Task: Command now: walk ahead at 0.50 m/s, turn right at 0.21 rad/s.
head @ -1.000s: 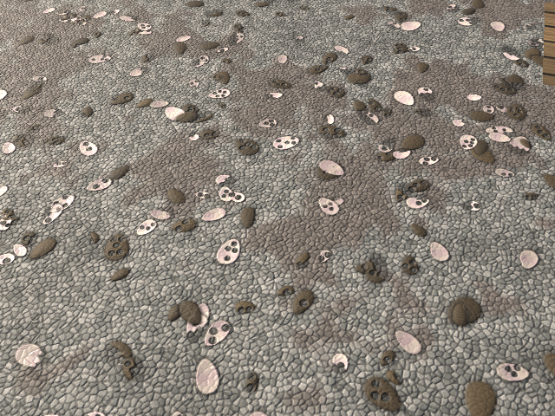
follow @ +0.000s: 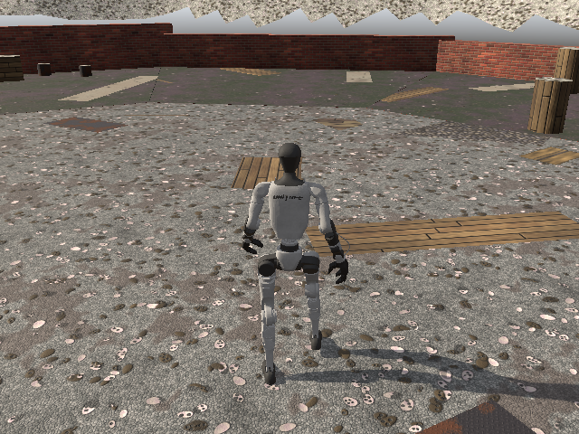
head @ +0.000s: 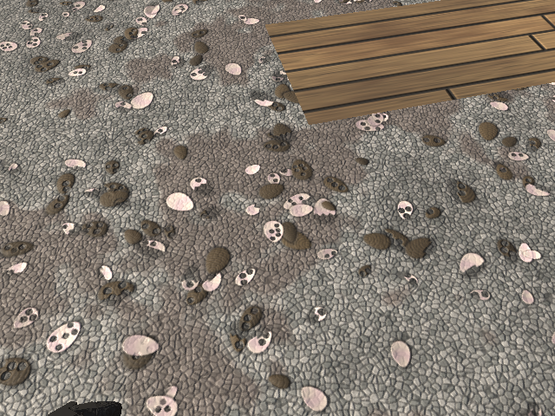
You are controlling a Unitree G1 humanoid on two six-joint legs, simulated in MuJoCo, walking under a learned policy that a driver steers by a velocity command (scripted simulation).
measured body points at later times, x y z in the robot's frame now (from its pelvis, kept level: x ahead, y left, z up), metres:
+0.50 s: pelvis +0.27 -0.04 +0.00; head +0.29 -0.04 +0.45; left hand +0.29 +0.24 -0.12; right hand +0.46 -0.28 -0.11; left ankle +0.44 +0.14 -0.68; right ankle +0.20 -0.14 -0.74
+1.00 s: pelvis +0.45 +0.02 -0.01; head +0.50 +0.05 +0.44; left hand +0.50 +0.34 -0.11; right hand +0.70 -0.20 -0.10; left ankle +0.48 +0.11 -0.74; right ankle +0.60 -0.12 -0.69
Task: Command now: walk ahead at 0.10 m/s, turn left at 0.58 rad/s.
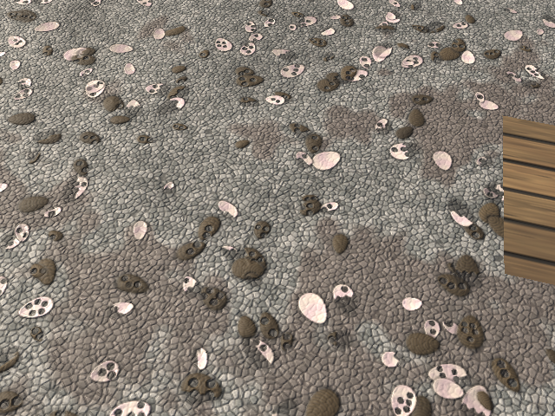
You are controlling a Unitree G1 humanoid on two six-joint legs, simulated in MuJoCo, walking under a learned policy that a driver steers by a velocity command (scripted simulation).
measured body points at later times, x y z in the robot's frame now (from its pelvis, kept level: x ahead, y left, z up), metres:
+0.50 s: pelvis +0.14 +0.00 +0.00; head +0.18 +0.00 +0.45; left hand +0.08 +0.29 -0.11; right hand +0.42 -0.17 -0.08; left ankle +0.22 +0.17 -0.70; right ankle +0.08 -0.16 -0.74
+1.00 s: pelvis +0.24 +0.05 +0.00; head +0.27 +0.03 +0.45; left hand +0.31 +0.35 -0.10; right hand +0.44 -0.20 -0.11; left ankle +0.23 +0.17 -0.74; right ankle +0.27 -0.07 -0.72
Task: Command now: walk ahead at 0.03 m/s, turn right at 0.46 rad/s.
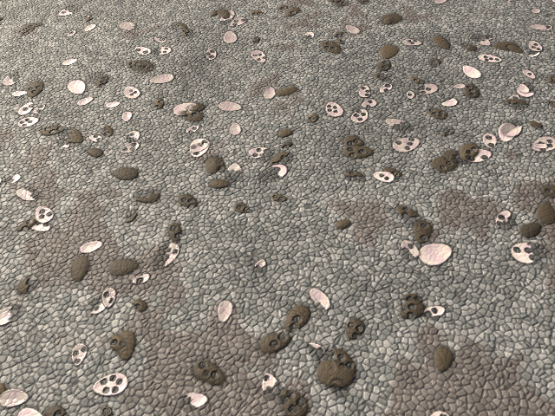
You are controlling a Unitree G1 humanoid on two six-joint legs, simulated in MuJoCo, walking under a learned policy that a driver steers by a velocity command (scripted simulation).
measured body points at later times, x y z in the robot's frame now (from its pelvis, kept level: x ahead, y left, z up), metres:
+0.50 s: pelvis +0.03 -0.01 +0.00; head +0.06 -0.03 +0.45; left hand +0.27 +0.22 -0.08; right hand +0.11 -0.33 -0.10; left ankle +0.08 +0.12 -0.72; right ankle +0.01 -0.11 -0.74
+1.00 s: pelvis +0.02 -0.03 +0.00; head +0.04 -0.06 +0.45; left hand +0.31 +0.11 -0.08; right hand -0.03 -0.33 -0.12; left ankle +0.08 +0.11 -0.72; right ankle -0.03 -0.12 -0.74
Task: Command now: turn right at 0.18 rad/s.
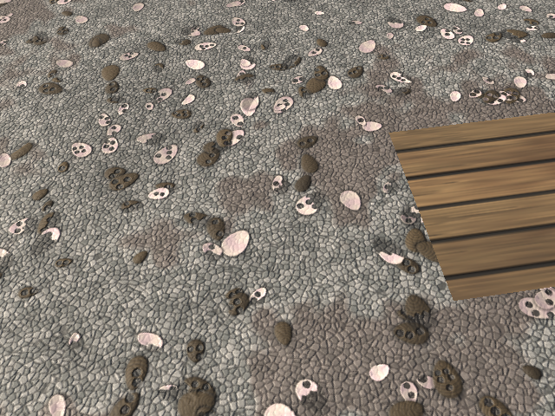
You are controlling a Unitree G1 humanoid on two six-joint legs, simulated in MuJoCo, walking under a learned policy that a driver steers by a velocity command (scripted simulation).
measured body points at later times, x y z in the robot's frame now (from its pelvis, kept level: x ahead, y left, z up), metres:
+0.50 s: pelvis +0.00 +0.00 +0.00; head +0.01 +0.01 +0.45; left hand +0.13 +0.26 -0.12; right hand +0.09 -0.27 -0.12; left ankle -0.01 +0.14 -0.74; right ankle +0.00 -0.11 -0.74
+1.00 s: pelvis +0.00 +0.01 +0.00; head +0.01 +0.01 +0.45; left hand +0.07 +0.27 -0.14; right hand +0.06 -0.25 -0.14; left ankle -0.01 +0.14 -0.74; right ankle +0.00 -0.11 -0.74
